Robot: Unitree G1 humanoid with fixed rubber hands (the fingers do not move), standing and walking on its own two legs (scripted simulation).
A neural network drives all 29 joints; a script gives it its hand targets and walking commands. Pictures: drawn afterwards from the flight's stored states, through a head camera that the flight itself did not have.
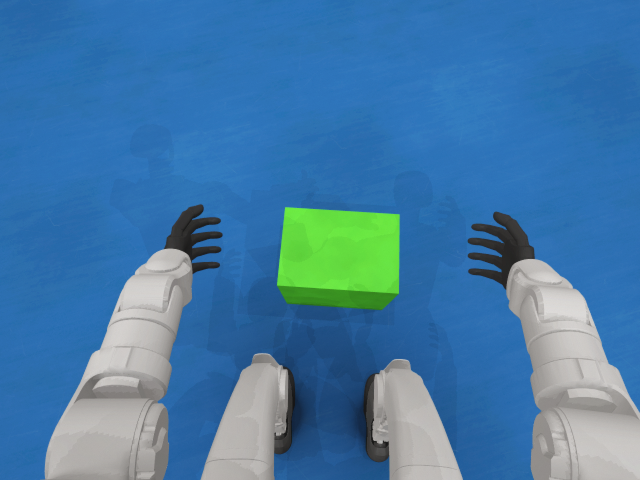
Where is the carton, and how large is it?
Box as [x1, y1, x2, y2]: [277, 207, 399, 309]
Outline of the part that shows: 285,207 277,286 287,303 382,309 398,293 399,214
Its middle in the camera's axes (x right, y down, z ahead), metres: +0.04 +0.05 +0.99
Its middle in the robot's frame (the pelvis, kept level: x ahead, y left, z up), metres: +0.49 -0.01 -0.55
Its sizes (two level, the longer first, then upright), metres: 0.264 0.184 0.254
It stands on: the floor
